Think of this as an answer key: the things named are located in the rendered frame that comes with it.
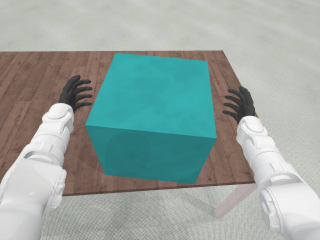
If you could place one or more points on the carton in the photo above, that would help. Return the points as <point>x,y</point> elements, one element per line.
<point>153,118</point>

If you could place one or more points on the right robot hand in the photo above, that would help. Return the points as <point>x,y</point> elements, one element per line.
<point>245,103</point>

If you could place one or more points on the robot right upper arm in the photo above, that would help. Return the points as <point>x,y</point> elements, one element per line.
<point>291,210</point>

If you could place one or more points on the table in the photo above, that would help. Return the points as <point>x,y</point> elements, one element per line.
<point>31,83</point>

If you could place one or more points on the left robot hand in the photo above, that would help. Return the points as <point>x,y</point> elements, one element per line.
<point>69,93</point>

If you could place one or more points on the robot right forearm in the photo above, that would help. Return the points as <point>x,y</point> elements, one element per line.
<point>266,161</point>

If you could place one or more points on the robot left upper arm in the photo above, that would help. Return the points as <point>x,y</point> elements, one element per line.
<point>34,188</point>

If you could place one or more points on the robot left forearm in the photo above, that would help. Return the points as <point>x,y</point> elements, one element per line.
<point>49,142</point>

